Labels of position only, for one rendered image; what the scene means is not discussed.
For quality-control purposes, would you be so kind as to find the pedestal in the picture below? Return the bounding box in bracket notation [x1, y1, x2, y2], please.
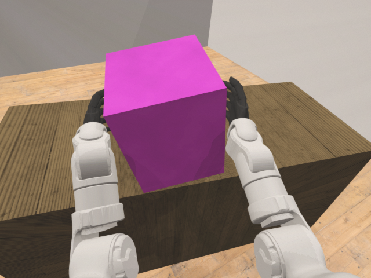
[0, 82, 371, 278]

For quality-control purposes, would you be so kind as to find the robot left hand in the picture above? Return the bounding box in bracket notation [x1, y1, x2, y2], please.
[83, 89, 110, 132]

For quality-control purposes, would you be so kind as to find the robot left upper arm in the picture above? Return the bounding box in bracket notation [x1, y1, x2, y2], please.
[70, 233, 139, 278]

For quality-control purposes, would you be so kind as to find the robot right forearm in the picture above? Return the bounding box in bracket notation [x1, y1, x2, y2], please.
[225, 118, 326, 264]

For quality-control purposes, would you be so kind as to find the robot left forearm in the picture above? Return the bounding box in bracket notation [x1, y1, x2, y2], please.
[69, 122, 125, 278]

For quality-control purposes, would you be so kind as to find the robot right upper arm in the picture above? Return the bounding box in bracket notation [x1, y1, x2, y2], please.
[254, 224, 360, 278]

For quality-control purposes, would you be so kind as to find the carton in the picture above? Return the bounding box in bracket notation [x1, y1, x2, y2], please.
[103, 35, 227, 193]

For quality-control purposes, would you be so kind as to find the robot right hand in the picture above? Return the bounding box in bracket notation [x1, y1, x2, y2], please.
[223, 77, 249, 125]

